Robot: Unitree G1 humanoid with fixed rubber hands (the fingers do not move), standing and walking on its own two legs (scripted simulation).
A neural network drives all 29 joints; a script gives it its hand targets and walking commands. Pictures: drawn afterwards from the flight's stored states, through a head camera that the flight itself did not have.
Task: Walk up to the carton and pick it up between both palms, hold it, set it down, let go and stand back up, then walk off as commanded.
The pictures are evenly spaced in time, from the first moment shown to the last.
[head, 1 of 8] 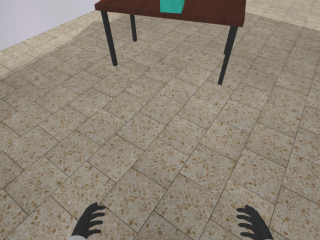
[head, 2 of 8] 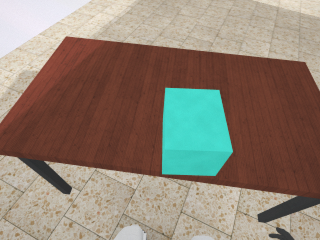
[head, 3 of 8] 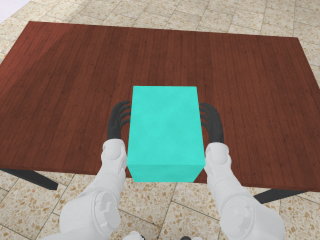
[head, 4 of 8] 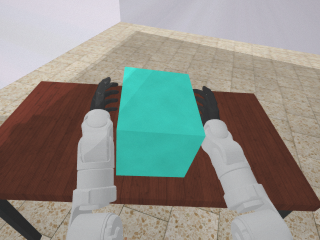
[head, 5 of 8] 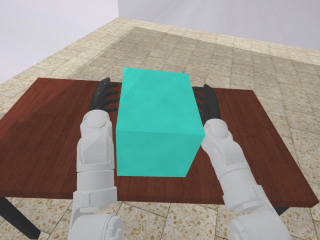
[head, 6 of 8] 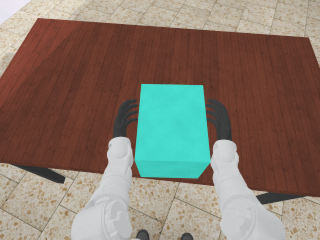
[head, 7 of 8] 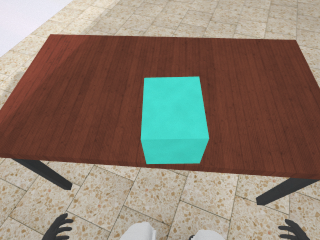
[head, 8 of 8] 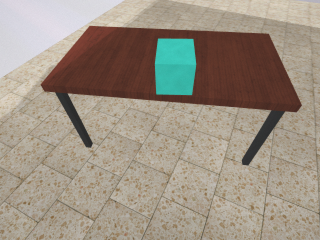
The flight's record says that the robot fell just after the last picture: no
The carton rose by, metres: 0.22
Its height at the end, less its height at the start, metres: +0.00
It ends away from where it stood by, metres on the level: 0.00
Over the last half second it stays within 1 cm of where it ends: yes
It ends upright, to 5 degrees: yes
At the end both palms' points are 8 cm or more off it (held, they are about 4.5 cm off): yes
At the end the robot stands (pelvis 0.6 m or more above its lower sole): yes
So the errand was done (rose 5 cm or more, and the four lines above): yes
